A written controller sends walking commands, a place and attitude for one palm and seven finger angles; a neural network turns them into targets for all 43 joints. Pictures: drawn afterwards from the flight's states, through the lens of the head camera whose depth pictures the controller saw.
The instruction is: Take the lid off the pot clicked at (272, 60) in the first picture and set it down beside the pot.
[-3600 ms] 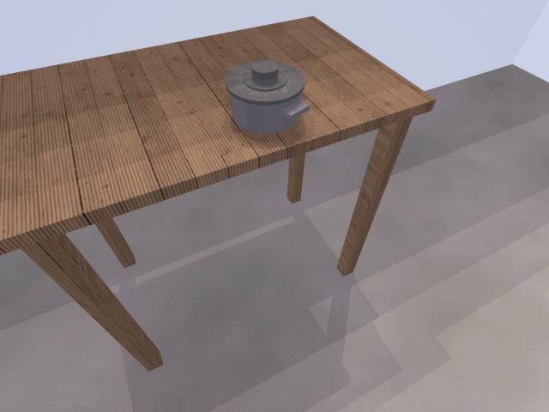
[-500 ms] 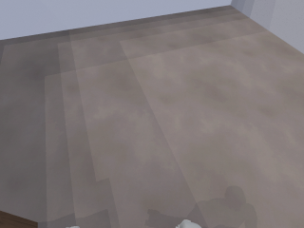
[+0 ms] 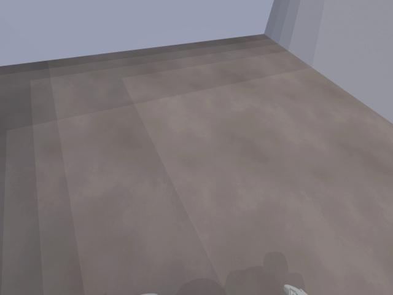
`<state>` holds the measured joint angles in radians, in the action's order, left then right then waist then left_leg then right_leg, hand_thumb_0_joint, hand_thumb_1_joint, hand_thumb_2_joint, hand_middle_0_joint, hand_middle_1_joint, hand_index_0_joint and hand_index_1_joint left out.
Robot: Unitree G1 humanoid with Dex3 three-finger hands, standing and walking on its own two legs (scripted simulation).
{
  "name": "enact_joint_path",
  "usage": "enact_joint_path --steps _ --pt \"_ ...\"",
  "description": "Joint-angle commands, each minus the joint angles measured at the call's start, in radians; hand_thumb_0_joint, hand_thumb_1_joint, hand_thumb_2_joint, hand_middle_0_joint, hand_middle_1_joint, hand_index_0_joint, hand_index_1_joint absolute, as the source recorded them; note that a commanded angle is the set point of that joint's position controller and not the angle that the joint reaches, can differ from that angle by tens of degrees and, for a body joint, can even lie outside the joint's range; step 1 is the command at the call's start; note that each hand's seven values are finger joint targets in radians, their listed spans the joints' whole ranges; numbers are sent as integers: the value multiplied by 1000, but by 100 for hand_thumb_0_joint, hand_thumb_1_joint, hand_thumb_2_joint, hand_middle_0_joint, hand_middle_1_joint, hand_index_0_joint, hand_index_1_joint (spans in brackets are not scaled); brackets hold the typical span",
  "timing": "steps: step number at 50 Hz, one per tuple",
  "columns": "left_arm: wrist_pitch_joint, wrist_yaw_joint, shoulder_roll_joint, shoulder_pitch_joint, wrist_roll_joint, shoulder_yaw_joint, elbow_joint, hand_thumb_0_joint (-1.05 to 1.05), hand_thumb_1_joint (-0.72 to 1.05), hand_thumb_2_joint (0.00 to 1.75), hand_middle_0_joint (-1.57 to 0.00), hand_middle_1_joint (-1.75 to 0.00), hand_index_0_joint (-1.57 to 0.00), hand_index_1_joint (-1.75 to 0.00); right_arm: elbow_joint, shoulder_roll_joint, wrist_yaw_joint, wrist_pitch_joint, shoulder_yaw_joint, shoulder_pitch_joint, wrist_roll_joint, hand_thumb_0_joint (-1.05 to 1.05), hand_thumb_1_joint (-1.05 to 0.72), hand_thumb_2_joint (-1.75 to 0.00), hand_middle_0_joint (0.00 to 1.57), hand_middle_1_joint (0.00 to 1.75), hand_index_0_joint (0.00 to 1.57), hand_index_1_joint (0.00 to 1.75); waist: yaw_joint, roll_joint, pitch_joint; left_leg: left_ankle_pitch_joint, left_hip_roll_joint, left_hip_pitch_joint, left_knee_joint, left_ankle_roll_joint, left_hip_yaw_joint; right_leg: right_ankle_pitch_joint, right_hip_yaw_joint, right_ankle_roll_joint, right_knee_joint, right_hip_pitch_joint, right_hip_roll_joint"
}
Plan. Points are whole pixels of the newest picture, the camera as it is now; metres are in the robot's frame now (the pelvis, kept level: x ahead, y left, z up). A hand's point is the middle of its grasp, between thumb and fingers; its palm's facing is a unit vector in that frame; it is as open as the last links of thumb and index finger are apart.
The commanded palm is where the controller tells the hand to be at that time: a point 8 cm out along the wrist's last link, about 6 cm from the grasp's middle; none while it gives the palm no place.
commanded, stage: walk to a spot facing it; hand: left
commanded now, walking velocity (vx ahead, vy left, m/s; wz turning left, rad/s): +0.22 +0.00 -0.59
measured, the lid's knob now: out of the picture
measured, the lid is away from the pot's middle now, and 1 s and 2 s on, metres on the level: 0.00 0.00 0.00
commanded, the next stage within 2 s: turn to face it in 0.04 s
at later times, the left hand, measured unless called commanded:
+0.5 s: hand (152, 249) +0.25 +0.12 -0.14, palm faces +0.02 -0.98 -0.19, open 7.3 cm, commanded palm none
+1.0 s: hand out of the picture +0.11 +0.20 -0.16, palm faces +0.41 -0.87 -0.27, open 7.3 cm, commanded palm none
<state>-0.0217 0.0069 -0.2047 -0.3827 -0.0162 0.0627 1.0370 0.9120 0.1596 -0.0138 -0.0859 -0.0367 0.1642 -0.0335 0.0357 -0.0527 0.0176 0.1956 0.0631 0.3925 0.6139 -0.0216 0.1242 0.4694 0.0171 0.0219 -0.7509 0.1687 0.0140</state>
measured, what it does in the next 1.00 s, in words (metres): walks ahead, turning left: right foot, then left foot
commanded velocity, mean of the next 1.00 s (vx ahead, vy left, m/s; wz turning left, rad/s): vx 0.01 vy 0.00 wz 0.47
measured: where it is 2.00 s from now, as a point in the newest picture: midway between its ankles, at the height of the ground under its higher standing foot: outside the picture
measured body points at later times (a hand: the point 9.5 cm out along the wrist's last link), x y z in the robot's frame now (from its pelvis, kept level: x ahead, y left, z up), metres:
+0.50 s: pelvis +0.13 -0.04 +0.01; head +0.15 -0.05 +0.46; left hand +0.25 +0.17 -0.13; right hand +0.06 -0.26 -0.15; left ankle +0.07 +0.08 -0.68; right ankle +0.18 -0.14 -0.72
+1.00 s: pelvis +0.13 -0.03 +0.01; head +0.15 +0.00 +0.46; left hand +0.09 +0.25 -0.14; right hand +0.31 -0.24 -0.11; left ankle +0.14 +0.09 -0.72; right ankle +0.18 -0.17 -0.65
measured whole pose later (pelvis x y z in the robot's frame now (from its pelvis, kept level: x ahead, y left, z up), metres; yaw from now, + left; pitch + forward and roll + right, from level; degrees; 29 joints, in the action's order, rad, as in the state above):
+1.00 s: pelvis +0.13 -0.03 +0.01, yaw +21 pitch +0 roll +0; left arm 0.07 -0.01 -0.28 -0.21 -0.02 0.09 0.92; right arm 0.91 0.22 0.00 0.02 -0.06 0.19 -0.02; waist 0.01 -0.06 0.06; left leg 0.20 -0.01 0.33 0.53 -0.02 0.03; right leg 0.35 -0.02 -0.09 -1.12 0.52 -0.09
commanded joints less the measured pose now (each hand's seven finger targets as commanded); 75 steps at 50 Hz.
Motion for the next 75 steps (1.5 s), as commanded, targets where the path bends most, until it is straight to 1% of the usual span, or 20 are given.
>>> enact_joint_path --steps 1,5,9,13,19,21,22,26,37,39,40,41,42,46,54,58,60,61,64,75 --pt "-35 6 -69 99 -12 23 -115 0 90 90 -20 -30 -20 -30 16 171 30 6 -43 254 -1 0 -90 -90 20 30 20 30 -98 199 42 203 369 -284 -418 -118 -496 -65 30 15 -518 518 -76" --pt "10 21 -28 17 -15 26 -77 0 90 90 -20 -30 -20 -30 21 101 39 -15 -18 165 18 0 -90 -90 20 30 20 30 -9 176 22 -123 260 -203 -403 -38 -141 -247 20 -27 -494 432 -107" --pt "26 12 -4 69 -14 17 -92 0 90 90 -20 -30 -20 -30 55 97 45 -14 -20 213 16 0 -90 -90 20 30 20 30 -28 142 14 -367 252 -240 -385 -123 -70 -253 -5 -52 -349 453 -118" --pt "12 0 16 147 -11 -12 -102 0 90 90 -20 -30 -20 -30 98 117 38 0 -19 245 13 0 -90 -90 20 30 20 30 -55 196 -2 -606 194 -263 -305 -124 -42 -263 -108 -57 -26 307 -91" --pt "-2 -17 -58 116 -4 9 -92 0 90 90 -20 -30 -20 -30 111 127 39 46 -33 224 23 0 -90 -90 20 30 20 30 -12 162 -54 -274 144 -125 -117 -44 -135 -417 -98 -64 304 -37 -96" --pt "-12 -33 -204 -3 -11 43 -71 0 90 90 -20 -30 -20 -30 73 40 33 61 -23 225 30 0 -90 -90 20 30 20 30 34 -186 -122 409 -34 167 241 56 13 -782 201 84 370 -264 -483" --pt "-5 -37 -214 -12 -5 40 -80 0 90 90 -20 -30 -20 -30 69 65 39 78 -31 213 27 0 -90 -90 20 30 20 30 41 -136 -118 472 -12 145 417 50 -72 -697 204 151 420 -159 -518" --pt "5 -57 -102 180 -3 24 -136 0 90 90 -20 -30 -20 -30 93 63 22 105 -39 221 21 0 -90 -90 20 30 20 30 -45 -100 -72 292 44 166 564 70 -86 -554 -14 119 429 -54 -398" --pt "35 -46 -161 182 -12 48 -181 0 90 90 -20 -30 -20 -30 -15 76 -2 109 -53 116 19 0 -90 -90 20 30 20 30 -45 -97 -33 133 -10 -61 43 63 32 -344 -173 69 303 75 -398" --pt "48 -35 -130 162 1 45 -198 0 90 90 -20 -30 -20 -30 -14 167 -2 98 -74 176 15 0 -90 -90 20 30 20 30 -81 123 -72 -4 60 -249 -193 25 -112 -214 -231 -17 55 211 -309" --pt "50 -25 -72 191 4 34 -238 0 90 90 -20 -30 -20 -30 -29 280 6 93 -102 213 10 0 -90 -90 20 30 20 30 -116 437 -60 -219 311 -324 -302 -92 -493 149 -229 -107 -193 462 -163" --pt "56 -25 -97 273 -8 29 -267 0 90 90 -20 -30 -20 -30 -12 319 16 99 -108 247 6 0 -90 -90 20 30 20 30 -148 330 -60 -208 382 -277 -331 -183 -579 170 -96 -97 -352 492 -134" --pt "52 -15 -103 272 -6 37 -281 0 90 90 -20 -30 -20 -30 -31 327 20 96 -103 199 3 0 -90 -90 20 30 20 30 -108 226 -40 -112 363 -216 -331 -201 -540 81 -43 -83 -407 481 -147" --pt "56 -12 -130 171 -9 44 -198 0 90 90 -20 -30 -20 -30 -81 246 30 82 -71 16 17 0 -90 -90 20 30 20 30 -32 224 -81 -145 162 -209 -302 -98 -341 -150 -4 -109 -435 438 -119" --pt "61 -27 -126 176 6 34 -219 0 90 90 -20 -30 -20 -30 -83 285 21 110 -89 19 10 0 -90 -90 20 30 20 30 -54 212 -21 95 157 -110 -324 -140 -469 -49 -13 -103 -74 270 -69" --pt "39 -33 -143 16 10 41 -184 0 90 90 -20 -30 -20 -30 -109 271 18 122 -94 -55 19 0 -90 -90 20 30 20 30 17 156 -56 96 76 57 -184 -78 -459 -190 -36 -83 288 -42 -41" --pt "26 -46 -305 9 -15 65 -214 0 90 90 -20 -30 -20 -30 -149 149 10 124 -75 -63 28 0 -90 -90 20 30 20 30 36 -310 -12 367 -166 308 308 71 -170 -5 458 79 599 -67 -475" --pt "28 -51 -282 67 -5 55 -231 0 90 90 -20 -30 -20 -30 -144 210 5 125 -85 -74 15 0 -90 -90 20 30 20 30 11 -187 20 354 -94 258 471 48 -236 -20 399 108 581 72 -490" --pt "15 -47 -178 206 0 31 -260 0 90 90 -20 -30 -20 -30 -72 199 -11 140 -86 10 8 0 -90 -90 20 30 20 30 -70 -139 49 191 -54 221 625 66 -185 -234 129 73 486 90 -327" --pt "19 -47 -212 41 -15 42 -205 0 90 90 -20 -30 -20 -30 -99 142 -17 132 -51 -140 27 0 -90 -90 20 30 20 30 27 -138 -24 260 -37 122 251 89 -60 -607 -24 130 375 -138 -389"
